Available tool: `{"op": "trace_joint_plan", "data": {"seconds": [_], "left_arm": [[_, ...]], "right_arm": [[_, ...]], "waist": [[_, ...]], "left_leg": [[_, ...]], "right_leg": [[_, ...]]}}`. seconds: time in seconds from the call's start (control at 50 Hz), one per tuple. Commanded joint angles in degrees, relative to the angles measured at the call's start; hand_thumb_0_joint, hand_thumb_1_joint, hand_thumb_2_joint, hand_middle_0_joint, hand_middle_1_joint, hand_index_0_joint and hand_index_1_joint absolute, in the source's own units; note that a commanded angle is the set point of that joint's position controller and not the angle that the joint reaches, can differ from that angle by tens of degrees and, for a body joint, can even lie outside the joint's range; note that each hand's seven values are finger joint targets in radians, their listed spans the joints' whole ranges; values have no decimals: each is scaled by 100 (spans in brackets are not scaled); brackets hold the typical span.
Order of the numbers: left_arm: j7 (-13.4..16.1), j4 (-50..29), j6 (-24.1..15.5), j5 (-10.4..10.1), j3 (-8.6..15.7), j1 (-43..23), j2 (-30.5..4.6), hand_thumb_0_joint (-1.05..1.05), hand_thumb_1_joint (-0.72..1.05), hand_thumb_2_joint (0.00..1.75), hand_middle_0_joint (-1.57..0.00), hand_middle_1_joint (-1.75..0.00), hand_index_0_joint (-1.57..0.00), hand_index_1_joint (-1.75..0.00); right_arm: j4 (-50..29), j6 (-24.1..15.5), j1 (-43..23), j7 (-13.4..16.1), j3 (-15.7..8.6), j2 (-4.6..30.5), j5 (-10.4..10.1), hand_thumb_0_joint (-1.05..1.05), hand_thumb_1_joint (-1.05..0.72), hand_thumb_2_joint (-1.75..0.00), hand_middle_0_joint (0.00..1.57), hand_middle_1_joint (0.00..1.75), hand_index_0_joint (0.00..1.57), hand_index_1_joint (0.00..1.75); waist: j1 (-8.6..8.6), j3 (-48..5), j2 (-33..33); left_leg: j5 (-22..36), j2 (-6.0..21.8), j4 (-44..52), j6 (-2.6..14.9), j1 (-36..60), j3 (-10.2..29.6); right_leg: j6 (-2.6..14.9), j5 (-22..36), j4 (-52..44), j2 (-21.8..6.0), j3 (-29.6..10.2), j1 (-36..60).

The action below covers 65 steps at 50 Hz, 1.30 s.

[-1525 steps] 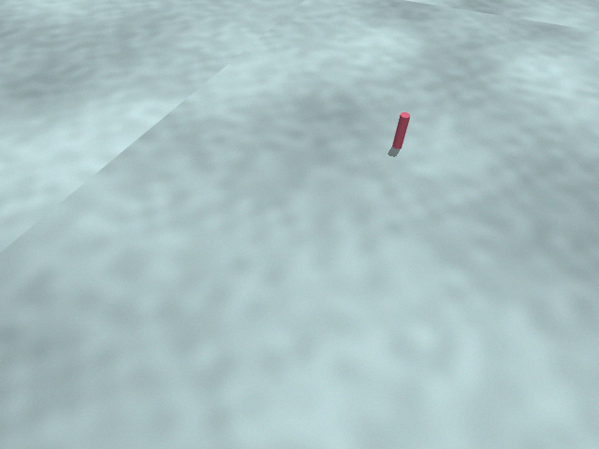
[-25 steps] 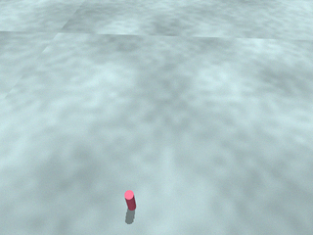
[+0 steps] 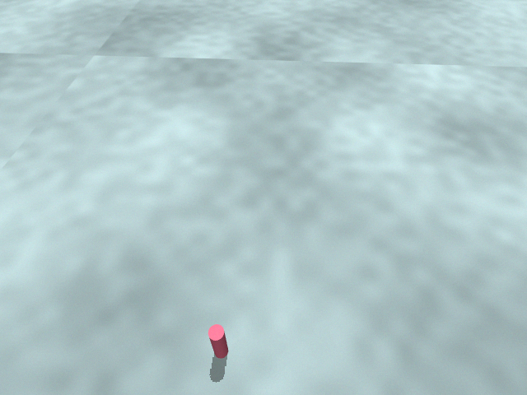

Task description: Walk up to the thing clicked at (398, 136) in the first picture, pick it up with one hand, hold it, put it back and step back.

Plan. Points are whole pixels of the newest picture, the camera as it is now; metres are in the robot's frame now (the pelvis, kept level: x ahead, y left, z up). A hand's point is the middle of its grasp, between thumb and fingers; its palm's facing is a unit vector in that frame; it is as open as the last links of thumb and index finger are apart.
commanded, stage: stand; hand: left
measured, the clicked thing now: (218, 342) +0.41 +0.15 -0.68
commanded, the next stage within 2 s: step back in 0.38 s
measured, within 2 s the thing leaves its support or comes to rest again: neither
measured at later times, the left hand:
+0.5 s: hand out of the picture +0.07 +0.26 -0.16, palm faces +0.01 -0.94 -0.35, open 7.4 cm
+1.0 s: hand out of the picture +0.03 +0.30 -0.18, palm faces -0.09 -0.93 -0.35, open 7.4 cm
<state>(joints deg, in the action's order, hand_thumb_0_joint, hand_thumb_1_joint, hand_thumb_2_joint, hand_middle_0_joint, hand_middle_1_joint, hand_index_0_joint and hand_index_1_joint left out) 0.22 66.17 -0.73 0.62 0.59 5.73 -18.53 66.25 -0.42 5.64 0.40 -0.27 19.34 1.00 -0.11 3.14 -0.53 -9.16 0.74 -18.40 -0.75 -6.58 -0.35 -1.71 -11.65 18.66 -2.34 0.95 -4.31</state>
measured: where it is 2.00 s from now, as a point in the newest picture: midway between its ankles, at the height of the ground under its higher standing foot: outside the picture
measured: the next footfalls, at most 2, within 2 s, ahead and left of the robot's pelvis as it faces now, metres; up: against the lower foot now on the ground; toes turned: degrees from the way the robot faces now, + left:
right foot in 1.14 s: -0.12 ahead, -0.09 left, +0.00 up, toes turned -1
left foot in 1.50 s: -0.21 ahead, +0.16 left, +0.00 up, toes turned -3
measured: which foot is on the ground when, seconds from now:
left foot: down 0.00-1.00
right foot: down 0.00-0.68, up 0.70-1.00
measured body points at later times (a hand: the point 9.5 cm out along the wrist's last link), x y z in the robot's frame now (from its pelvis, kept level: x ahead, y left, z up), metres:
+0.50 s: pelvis -0.02 +0.00 -0.01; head +0.02 +0.00 +0.44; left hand +0.07 +0.30 -0.14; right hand +0.07 -0.31 -0.14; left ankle +0.01 +0.13 -0.75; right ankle -0.01 -0.14 -0.75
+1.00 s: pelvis -0.10 +0.05 -0.02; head -0.01 +0.07 +0.42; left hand +0.04 +0.35 -0.16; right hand -0.02 -0.27 -0.13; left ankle -0.05 +0.12 -0.75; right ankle -0.15 -0.11 -0.69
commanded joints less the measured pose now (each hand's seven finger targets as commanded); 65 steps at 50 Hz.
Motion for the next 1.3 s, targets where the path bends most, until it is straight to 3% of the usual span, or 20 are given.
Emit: {"op": "trace_joint_plan", "data": {"seconds": [0.0,0.34,0.36,0.44,0.58,0.6,0.64,0.66,0.68,0.72,0.76,0.8,0.98,1.06,1.1,1.14,1.16,1.18,1.24,1.28], "left_arm": [[97,-335,-99,30,201,-184,-1191,0,90,90,-20,-30,-20,-30],[77,-389,-106,21,191,-148,-1258,0,90,90,-20,-30,-20,-30],[86,-528,-40,-127,466,-74,-1691,0,90,90,-20,-30,-20,-30],[114,-851,13,-115,536,-17,-1637,0,90,90,-20,-30,-20,-30],[104,-1613,160,80,637,-791,-1901,0,90,90,-20,-30,-20,-30],[98,-1693,186,76,626,-899,-1856,0,90,90,-20,-30,-20,-30],[112,-1800,241,24,567,-875,-1589,0,90,90,-20,-30,-20,-30],[132,-1824,276,-50,510,-730,-1279,0,90,90,-20,-30,-20,-30],[192,-1809,329,-29,529,-559,-1195,0,90,90,-20,-30,-20,-30],[262,-1750,364,-31,495,-269,-1211,0,90,90,-20,-30,-20,-30],[259,-1677,389,-72,524,-181,-1385,0,90,90,-20,-30,-20,-30],[223,-1681,395,-69,532,252,-1387,0,90,90,-20,-30,-20,-30],[146,-1997,266,18,615,99,-1326,0,90,90,-20,-30,-20,-30],[89,-1794,227,62,645,717,-1283,0,90,90,-20,-30,-20,-30],[67,-1652,189,115,693,1071,-1325,0,90,90,-20,-30,-20,-30],[51,-1883,159,165,819,785,-1795,0,90,90,-20,-30,-20,-30],[41,-2092,169,158,887,304,-2266,0,90,90,-20,-30,-20,-30],[72,-2301,131,195,864,-43,-2159,0,90,90,-20,-30,-20,-30],[128,-2422,114,129,763,-351,-1587,0,90,90,-20,-30,-20,-30],[121,-2463,133,150,772,-142,-1537,0,90,90,-20,-30,-20,-30]], "right_arm": [[-296,-131,-189,61,-229,1165,-15,0,-90,-90,20,30,20,30],[-288,-117,-203,32,-236,1164,-28,0,-90,-90,20,30,20,30],[-494,-8,-434,-15,-350,1461,-56,0,-90,-90,20,30,20,30],[-733,83,-147,-26,-408,1351,-139,0,-90,-90,20,30,20,30],[-1009,296,521,-119,-534,1228,-58,0,-90,-90,20,30,20,30],[-1029,289,632,-136,-562,1270,-64,0,-90,-90,20,30,20,30],[-1127,214,645,-116,-597,1503,-63,0,-90,-90,20,30,20,30],[-1220,151,441,-89,-662,1870,-24,0,-90,-90,20,30,20,30],[-1272,100,489,-51,-704,2065,35,0,-90,-90,20,30,20,30],[-1423,67,375,29,-716,2033,73,0,-90,-90,20,30,20,30],[-1580,60,-20,106,-683,1817,109,0,-90,-90,20,30,20,30],[-1720,34,-157,155,-645,1563,93,0,-90,-90,20,30,20,30],[-1874,67,560,168,-699,1613,44,0,-90,-90,20,30,20,30],[-2057,105,120,126,-696,1675,20,0,-90,-90,20,30,20,30],[-2078,155,-95,94,-675,1659,-34,0,-90,-90,20,30,20,30],[-2131,175,-100,69,-560,1305,-88,0,-90,-90,20,30,20,30],[-2111,219,-142,123,-615,1280,-61,0,-90,-90,20,30,20,30],[-2001,231,17,129,-653,1430,-41,0,-90,-90,20,30,20,30],[-1759,203,437,86,-561,1341,-135,0,-90,-90,20,30,20,30],[-1799,158,466,130,-487,1336,-136,0,-90,-90,20,30,20,30]], "waist": [[2,-492,42],[29,-324,103],[3,372,91],[96,-478,240],[278,-682,1325],[340,-633,1287],[377,-533,337],[287,-421,-708],[244,-482,-901],[195,-542,-816],[20,-564,-795],[-184,-767,-684],[303,-730,-747],[32,-972,-705],[-157,-906,-495],[-80,-453,1047],[-212,-114,1746],[-71,155,1489],[193,46,855],[19,-198,884]], "left_leg": [[1066,673,217,145,225,462],[587,669,332,126,147,488],[1433,549,-318,274,-325,579],[1546,398,-1056,358,-272,386],[-1533,-251,-2815,354,-328,140],[-1371,-195,-2753,377,-216,209],[1033,482,-1421,611,-595,838],[2493,1286,-473,889,-593,1990],[3065,1707,-321,1167,-265,2684],[3557,1855,-464,1261,-256,2677],[3033,1373,-610,927,-176,1901],[2806,1128,-808,996,293,1428],[2547,1379,-952,1424,724,1500],[1484,1406,-1027,1279,6,1427],[729,1169,-1181,877,-884,1220],[-1375,-64,-2380,225,-2110,499],[-2636,-676,-3912,41,-1921,346],[-2584,-554,-4662,7,-1549,807],[-1870,-924,-5031,32,-1904,966],[-1784,-909,-4938,-32,-2011,821]], "right_leg": [[187,980,-286,-546,-368,-71],[225,550,-395,-538,-410,-226],[281,1523,92,-454,-536,-762],[633,1951,423,-602,-596,-448],[1487,1692,520,-1627,-1274,-1504],[1390,1472,661,-1527,-1151,-1737],[796,765,1957,-557,-447,-1470],[400,-302,3030,505,-229,-1753],[391,-2324,3722,866,-800,-2180],[391,-2535,4710,872,-1279,-2375],[409,-2075,4892,797,-1440,-2351],[313,-1620,4980,785,-1282,-2507],[61,-1748,3169,503,-737,-2113],[215,-1166,1805,339,-411,-1134],[455,-222,1038,317,-432,-325],[1173,-2,196,-982,-2472,-426],[2049,96,-245,-2005,-3290,-1583],[2098,413,-225,-2074,-3432,-2215],[1443,1869,326,-1047,-1624,-1431],[1343,2010,577,-862,-1449,-937]]}}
